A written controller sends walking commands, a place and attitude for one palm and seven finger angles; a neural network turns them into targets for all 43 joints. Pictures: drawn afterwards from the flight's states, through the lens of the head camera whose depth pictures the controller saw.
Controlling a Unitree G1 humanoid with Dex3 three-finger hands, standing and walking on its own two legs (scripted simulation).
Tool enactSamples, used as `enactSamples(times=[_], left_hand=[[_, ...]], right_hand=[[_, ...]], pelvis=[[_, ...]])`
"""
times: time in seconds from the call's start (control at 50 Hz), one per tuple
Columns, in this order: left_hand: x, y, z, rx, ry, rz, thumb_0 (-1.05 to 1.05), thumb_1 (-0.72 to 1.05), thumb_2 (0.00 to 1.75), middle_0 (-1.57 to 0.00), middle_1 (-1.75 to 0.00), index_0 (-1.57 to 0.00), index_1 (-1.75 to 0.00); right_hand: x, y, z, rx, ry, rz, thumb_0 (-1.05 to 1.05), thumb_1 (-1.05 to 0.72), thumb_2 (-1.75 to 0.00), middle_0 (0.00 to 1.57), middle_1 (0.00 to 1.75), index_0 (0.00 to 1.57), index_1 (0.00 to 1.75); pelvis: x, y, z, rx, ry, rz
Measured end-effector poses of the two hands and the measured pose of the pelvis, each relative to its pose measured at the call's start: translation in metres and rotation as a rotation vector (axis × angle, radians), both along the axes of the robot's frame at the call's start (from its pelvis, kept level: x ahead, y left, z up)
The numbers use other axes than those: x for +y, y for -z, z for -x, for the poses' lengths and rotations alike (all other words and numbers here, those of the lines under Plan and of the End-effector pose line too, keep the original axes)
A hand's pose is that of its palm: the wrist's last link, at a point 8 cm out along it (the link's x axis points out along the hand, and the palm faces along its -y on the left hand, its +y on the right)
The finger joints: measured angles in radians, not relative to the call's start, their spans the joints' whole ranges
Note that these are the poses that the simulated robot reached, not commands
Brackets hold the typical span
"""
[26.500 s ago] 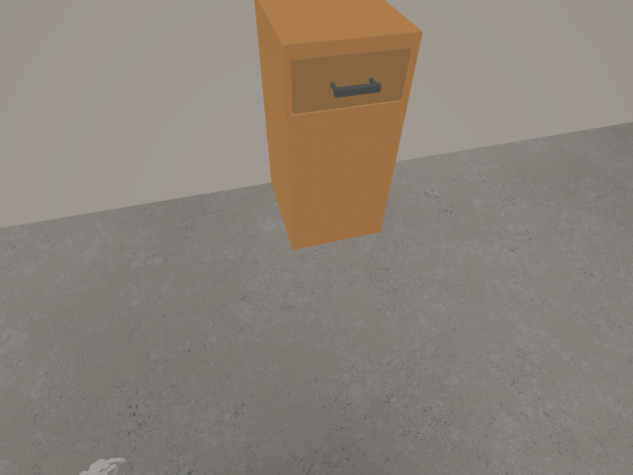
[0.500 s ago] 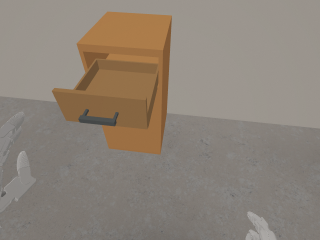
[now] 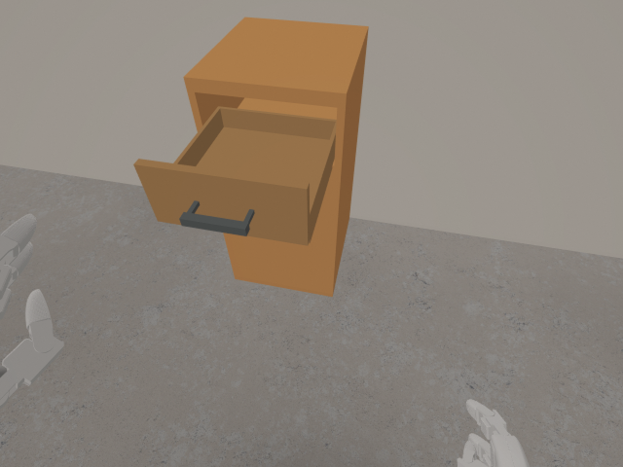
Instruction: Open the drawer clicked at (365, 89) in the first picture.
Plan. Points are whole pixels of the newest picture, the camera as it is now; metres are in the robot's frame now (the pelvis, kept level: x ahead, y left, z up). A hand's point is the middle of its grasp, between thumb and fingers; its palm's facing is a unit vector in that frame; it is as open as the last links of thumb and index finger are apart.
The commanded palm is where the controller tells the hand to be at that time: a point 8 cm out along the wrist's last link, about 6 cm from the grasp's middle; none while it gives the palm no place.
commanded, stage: stop stepping back and stand still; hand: left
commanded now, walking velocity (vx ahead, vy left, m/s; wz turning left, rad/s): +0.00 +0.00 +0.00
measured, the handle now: (218, 217) +0.58 +0.21 -0.05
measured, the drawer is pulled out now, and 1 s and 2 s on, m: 0.30 0.30 0.30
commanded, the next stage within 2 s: let the arm hang, fingers relaxed in 0.58 s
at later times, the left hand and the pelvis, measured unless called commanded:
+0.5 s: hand (56, 310) +0.23 +0.26 +0.16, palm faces +0.29 -0.83 -0.48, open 7.4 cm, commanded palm +0.16 +0.31 +0.18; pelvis +0.03 +0.03 +0.01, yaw -1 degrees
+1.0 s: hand out of the picture +0.06 +0.21 -0.17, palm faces -0.06 -0.98 -0.19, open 7.2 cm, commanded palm none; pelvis +0.01 +0.03 +0.00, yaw -2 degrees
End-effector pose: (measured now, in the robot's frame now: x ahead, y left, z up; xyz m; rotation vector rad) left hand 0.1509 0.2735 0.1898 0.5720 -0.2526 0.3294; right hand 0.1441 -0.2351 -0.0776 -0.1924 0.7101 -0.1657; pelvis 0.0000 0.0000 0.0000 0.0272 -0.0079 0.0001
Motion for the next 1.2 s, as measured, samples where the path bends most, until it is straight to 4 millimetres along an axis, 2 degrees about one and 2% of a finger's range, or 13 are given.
enactSamples(times=[0.18, 0.4, 0.68, 0.7, 0.72, 0.76, 0.8, 0.86, 0.92, 0.98, 1.06, 1.14, 1.2], left_hand=[[0.007, 0.009, -0.014, 0.05, 0.01, 0.059, 0.01, 0.89, 0.9, -0.21, -0.3, -0.21, -0.31], [0.023, 0.006, -0.04, 0.058, 0.055, 0.029, 0.01, 0.89, 0.9, -0.21, -0.3, -0.21, -0.31], [0.034, 0.009, -0.04, 0.068, 0.044, 0.049, 0.01, 0.89, 0.9, -0.21, -0.3, -0.21, -0.31], [0.036, 0.018, -0.043, 0.087, 0.051, 0.041, 0.01, 0.89, 0.9, -0.21, -0.3, -0.21, -0.31], [0.04, 0.036, -0.048, 0.15, 0.05, 0.045, 0.01, 0.89, 0.9, -0.2, -0.3, -0.21, -0.3], [0.05, 0.092, -0.057, 0.363, 0.002, 0.116, 0.0, 0.89, 0.9, -0.2, -0.3, -0.21, -0.3], [0.055, 0.158, -0.053, 0.616, -0.072, 0.217, 0.0, 0.9, 0.9, -0.2, -0.3, -0.2, -0.3], [0.041, 0.243, -0.02, 0.982, -0.141, 0.339, 0.0, 0.9, 0.9, -0.19, -0.3, -0.2, -0.3], [0.011, 0.297, 0.03, 1.27, -0.142, 0.428, 0.01, 0.91, 0.9, -0.19, -0.29, -0.2, -0.3], [-0.016, 0.324, 0.081, 1.46, -0.153, 0.512, 0.01, 0.92, 0.9, -0.2, -0.3, -0.2, -0.3], [-0.015, 0.33, 0.13, 1.581, -0.241, 0.553, 0.01, 0.98, 0.9, -0.2, -0.3, -0.21, -0.3], [-0.011, 0.326, 0.165, 1.658, -0.309, 0.559, 0.01, 0.96, 0.9, -0.2, -0.3, -0.21, -0.3], [-0.008, 0.321, 0.178, 1.688, -0.347, 0.551, 0.01, 0.94, 0.9, -0.2, -0.3, -0.21, -0.3]], right_hand=[[0.014, -0.003, -0.007, 0.046, -0.016, 0.011, 0.01, -0.91, -0.9, 0.2, 0.3, 0.21, 0.3], [0.029, -0.01, -0.029, 0.018, -0.004, 0.014, 0.01, -0.9, -0.9, 0.21, 0.3, 0.21, 0.3], [0.039, -0.013, -0.047, 0.007, -0.013, 0.021, 0.01, -0.9, -0.9, 0.21, 0.3, 0.21, 0.3], [0.038, -0.011, -0.047, 0.001, -0.031, 0.012, 0.01, -0.9, -0.9, 0.2, 0.3, 0.21, 0.3], [0.037, -0.005, -0.047, 0.012, -0.053, 0.006, 0.01, -0.9, -0.9, 0.2, 0.3, 0.21, 0.3], [0.032, 0.01, -0.043, 0.07, -0.071, 0.0, 0.01, -0.9, -0.9, 0.21, 0.3, 0.21, 0.3], [0.027, 0.022, -0.034, 0.127, -0.061, 0.0, 0.01, -0.9, -0.9, 0.21, 0.3, 0.21, 0.3], [0.019, 0.032, -0.008, 0.206, -0.023, 0.004, 0.01, -0.91, -0.9, 0.21, 0.3, 0.21, 0.3], [0.013, 0.037, 0.028, 0.315, 0.023, 0.014, 0.01, -0.91, -0.9, 0.2, 0.3, 0.21, 0.3], [0.01, 0.041, 0.071, 0.455, 0.061, 0.02, 0.01, -0.91, -0.9, 0.2, 0.3, 0.2, 0.3], [0.016, 0.045, 0.128, 0.643, 0.092, 0.005, 0.01, -0.91, -0.9, 0.2, 0.3, 0.2, 0.3], [0.029, 0.049, 0.17, 0.773, 0.117, -0.038, 0.01, -0.91, -0.9, 0.2, 0.3, 0.2, 0.3], [0.041, 0.053, 0.191, 0.826, 0.131, -0.077, 0.01, -0.91, -0.9, 0.2, 0.3, 0.2, 0.3]], pelvis=[[0.013, -0.006, -0.011, 0.008, 0.014, 0.017], [0.028, -0.006, -0.025, 0.021, 0.02, 0.02], [0.037, -0.006, -0.03, 0.026, 0.017, 0.028], [0.038, -0.005, -0.029, 0.031, 0.006, 0.03], [0.04, -0.003, -0.028, 0.035, -0.002, 0.03], [0.042, 0.0, -0.025, 0.036, -0.008, 0.025], [0.043, 0.003, -0.022, 0.029, -0.003, 0.019], [0.041, 0.004, -0.019, 0.008, 0.015, 0.013], [0.038, 0.001, -0.016, -0.011, 0.03, 0.014], [0.035, -0.003, -0.014, -0.018, 0.035, 0.02], [0.03, -0.007, -0.013, -0.019, 0.03, 0.025], [0.029, -0.009, -0.013, -0.019, 0.028, 0.026], [0.029, -0.01, -0.013, -0.02, 0.027, 0.026]])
